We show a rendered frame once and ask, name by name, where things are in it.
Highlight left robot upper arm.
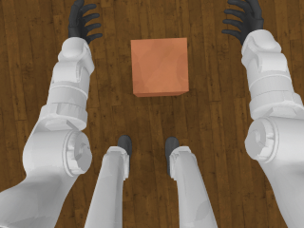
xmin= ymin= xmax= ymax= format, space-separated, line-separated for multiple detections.
xmin=0 ymin=129 xmax=92 ymax=228

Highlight robot left thigh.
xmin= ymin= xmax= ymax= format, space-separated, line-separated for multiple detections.
xmin=84 ymin=151 xmax=129 ymax=228

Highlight right robot upper arm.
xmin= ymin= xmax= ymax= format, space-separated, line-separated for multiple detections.
xmin=244 ymin=115 xmax=304 ymax=228

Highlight left robot hand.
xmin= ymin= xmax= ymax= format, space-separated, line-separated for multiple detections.
xmin=67 ymin=0 xmax=103 ymax=45

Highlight right robot hand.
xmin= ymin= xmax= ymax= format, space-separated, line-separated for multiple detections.
xmin=221 ymin=0 xmax=264 ymax=46

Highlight carton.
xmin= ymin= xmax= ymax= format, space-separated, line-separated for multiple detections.
xmin=130 ymin=37 xmax=189 ymax=97

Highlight right robot foot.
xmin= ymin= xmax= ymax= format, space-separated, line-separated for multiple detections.
xmin=164 ymin=136 xmax=180 ymax=177

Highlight left robot forearm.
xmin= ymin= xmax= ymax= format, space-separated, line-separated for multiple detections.
xmin=22 ymin=37 xmax=95 ymax=169

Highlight right robot forearm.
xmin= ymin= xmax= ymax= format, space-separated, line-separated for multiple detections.
xmin=241 ymin=29 xmax=304 ymax=120

